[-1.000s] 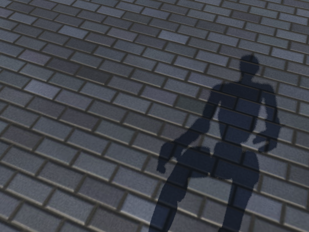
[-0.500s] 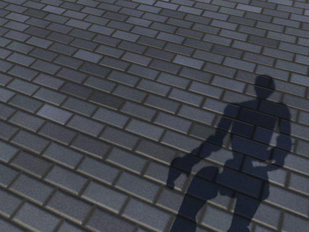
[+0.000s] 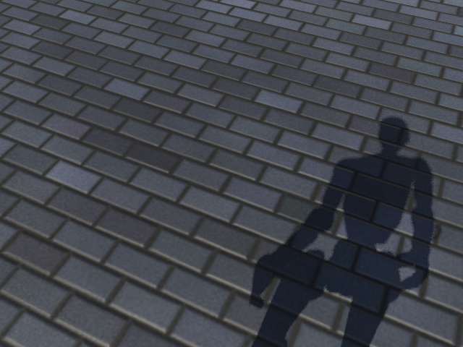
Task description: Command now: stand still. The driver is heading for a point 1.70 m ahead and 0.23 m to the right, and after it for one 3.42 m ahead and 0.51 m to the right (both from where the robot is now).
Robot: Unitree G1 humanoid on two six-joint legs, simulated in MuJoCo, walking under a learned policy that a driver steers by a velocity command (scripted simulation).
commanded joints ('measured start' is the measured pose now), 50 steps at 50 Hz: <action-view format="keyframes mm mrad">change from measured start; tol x32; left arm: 1 43 96 18 -10 0 -6 3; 39 -384 89 18 -205 -32 -82 -76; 45 184 298 101 -74 -15 -78 -59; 50 -81 128 37 -103 2 -106 -78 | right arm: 1 -3 -100 -19 -16 1 -6 -6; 16 -80 -82 -13 14 41 -80 32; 21 389 -257 -75 155 27 -87 36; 50 140 -153 -9 16 31 -131 23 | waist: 1 0 -7 -35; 39 -69 69 120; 46 103 -287 -445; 50 18 -31 -81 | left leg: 1 133 40 -38 -47 235 41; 15 -274 52 24 291 -244 74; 19 224 -36 116 -12 -43 72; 22 453 399 -716 -352 -316 323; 38 270 237 -39 -427 232 184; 44 248 197 47 125 783 100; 46 -318 -69 -38 765 -343 30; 50 -354 131 -55 765 -78 77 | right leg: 1 -97 -38 35 -112 200 -20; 7 -96 -34 31 -130 180 -19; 12 -90 -216 309 -319 -501 -175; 17 -66 -274 307 -297 -229 -183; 24 -700 -73 95 759 -48 -75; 41 -435 -43 -26 19 315 -73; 44 94 12 -50 36 266 -148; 46 608 -398 755 -179 -68 -358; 50 66 -257 352 -309 170 -227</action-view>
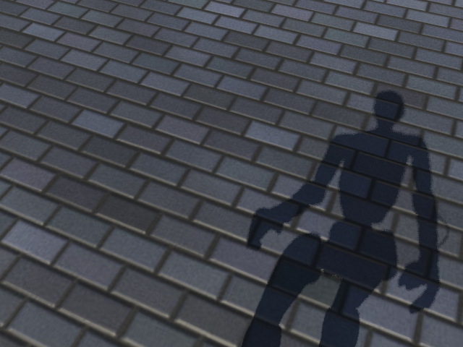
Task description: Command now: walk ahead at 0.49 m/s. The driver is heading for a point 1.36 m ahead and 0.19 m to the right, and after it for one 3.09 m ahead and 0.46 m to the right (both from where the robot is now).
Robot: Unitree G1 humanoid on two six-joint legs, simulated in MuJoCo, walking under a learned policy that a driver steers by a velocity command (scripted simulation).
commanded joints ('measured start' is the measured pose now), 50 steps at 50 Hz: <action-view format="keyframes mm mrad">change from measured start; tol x32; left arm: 1 37 63 6 -18 22 -22 -7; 24 409 -1 -33 66 0 6 36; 45 -126 40 10 -167 -12 48 -19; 50 305 242 110 -101 -20 61 1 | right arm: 1 -3 -88 -29 -71 -5 -12 -10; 18 -464 -68 -9 -258 -8 -5 42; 24 110 -268 -82 -126 -32 -6 30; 50 -76 -216 -66 -150 -19 49 -36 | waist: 1 2 -68 -95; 19 70 -78 28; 24 -93 237 -493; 34 31 48 -18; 50 210 -8 -220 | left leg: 1 -271 121 -47 44 140 25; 19 -353 45 47 -701 379 11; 22 182 4 66 -704 365 85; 24 772 409 -642 -834 173 280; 33 124 228 22 -1079 400 131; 45 414 275 252 -984 700 87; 48 428 270 289 -728 1165 54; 50 142 194 306 -239 893 -20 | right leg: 1 239 -265 354 -340 0 -158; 15 354 -234 132 -398 149 -133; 22 362 -208 93 96 612 -56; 24 -237 31 136 714 -431 29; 25 -333 -25 220 811 -414 12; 45 -338 -117 16 129 95 -16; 50 409 -34 86 12 -1 -163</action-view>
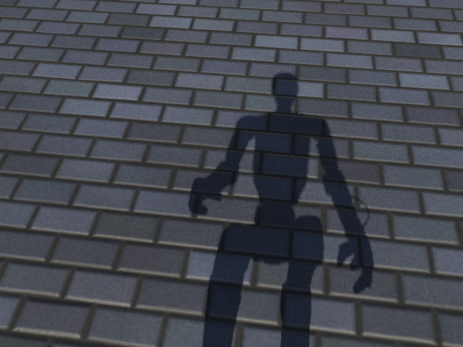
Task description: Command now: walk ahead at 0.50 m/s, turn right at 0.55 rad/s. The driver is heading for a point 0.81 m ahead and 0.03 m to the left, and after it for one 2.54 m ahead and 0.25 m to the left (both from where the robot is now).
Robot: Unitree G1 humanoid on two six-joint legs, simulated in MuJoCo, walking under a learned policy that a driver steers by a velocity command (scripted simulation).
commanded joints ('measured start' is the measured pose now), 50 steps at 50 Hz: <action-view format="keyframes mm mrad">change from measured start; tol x32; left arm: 1 350 346 111 29 -10 1 32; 50 77 178 16 -134 46 -104 43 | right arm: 1 35 -23 14 -136 -37 -37 13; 21 -403 -77 19 -259 14 -65 77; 29 104 -216 -44 -181 13 -43 76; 50 29 -149 -17 -240 -2 -4 23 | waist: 1 92 -246 -277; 50 38 119 -103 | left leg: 1 -711 -61 -127 836 -22 7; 16 -678 33 -295 147 658 32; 23 -764 -28 -290 47 472 121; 26 -402 -133 -214 22 423 183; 29 344 251 -1107 -163 191 450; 38 -342 60 -601 -279 568 334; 50 -165 36 -594 40 747 182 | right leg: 1 870 -252 644 -131 -100 -271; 2 957 -332 929 -300 -203 -327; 10 323 -163 328 -406 317 -165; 20 536 -191 152 -423 237 -59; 26 619 -176 35 19 907 26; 29 -206 81 199 810 -398 132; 50 223 -5 104 -185 172 74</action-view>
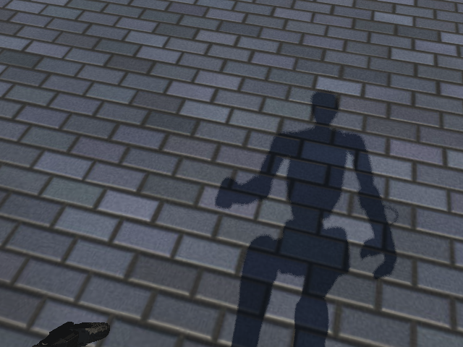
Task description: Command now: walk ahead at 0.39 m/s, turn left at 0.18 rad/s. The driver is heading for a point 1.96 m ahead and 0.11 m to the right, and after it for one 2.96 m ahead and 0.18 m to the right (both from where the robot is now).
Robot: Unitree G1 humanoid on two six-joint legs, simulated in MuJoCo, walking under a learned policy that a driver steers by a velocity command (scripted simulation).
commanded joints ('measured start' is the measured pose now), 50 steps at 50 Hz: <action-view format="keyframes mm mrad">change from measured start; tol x8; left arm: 1 201 200 65 -35 34 -31 8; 3 350 195 70 15 5 -1 -2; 6 155 92 28 -10 2 20 -5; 11 59 107 28 21 17 30 0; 18 79 96 16 83 -6 63 5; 21 223 50 1 117 18 58 2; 50 122 71 9 287 -3 117 48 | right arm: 1 -32 -93 -12 -78 -19 -5 -9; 3 144 -88 1 -52 -8 -21 -6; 6 -57 -126 -15 -92 -12 9 -12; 11 -18 -33 5 -78 -17 42 -23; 22 -180 -99 -18 -102 -25 61 -32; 50 -184 -46 -12 71 -20 47 -36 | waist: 1 151 62 -199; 2 134 -195 -359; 3 147 -228 -388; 5 135 -40 -173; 7 75 -38 -85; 18 50 -74 -87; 22 118 148 -57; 50 93 26 8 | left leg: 1 -123 139 -66 329 579 41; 2 -453 -1 34 703 108 -46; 3 -563 -7 -18 825 -257 -64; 5 -614 79 10 864 -159 -79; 19 -71 161 95 -6 391 -51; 20 -21 230 32 5 518 -23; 23 -152 192 42 11 247 -5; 32 -108 164 77 89 506 -22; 50 -105 133 112 43 387 -36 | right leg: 1 435 -140 106 27 297 -118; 2 806 -367 429 55 450 -311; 3 810 -414 597 -26 398 -333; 8 285 -215 175 -119 454 -211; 13 238 -187 68 -139 491 -217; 17 208 -178 84 -133 144 -186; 21 110 -8 9 -62 -340 -34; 32 253 -23 -10 17 -69 -12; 50 261 -27 -7 -29 -148 -7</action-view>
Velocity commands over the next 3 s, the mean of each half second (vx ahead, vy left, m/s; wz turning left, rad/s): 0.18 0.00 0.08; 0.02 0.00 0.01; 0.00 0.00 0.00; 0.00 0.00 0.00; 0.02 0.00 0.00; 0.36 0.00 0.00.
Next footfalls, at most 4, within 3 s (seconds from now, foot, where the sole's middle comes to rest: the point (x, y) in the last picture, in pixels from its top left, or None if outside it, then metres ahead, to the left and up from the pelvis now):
0.38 left None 0.21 0.13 -0.77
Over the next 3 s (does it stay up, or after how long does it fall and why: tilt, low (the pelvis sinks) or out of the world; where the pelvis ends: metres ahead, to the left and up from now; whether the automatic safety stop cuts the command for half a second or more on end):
stays up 0.33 0.03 0.01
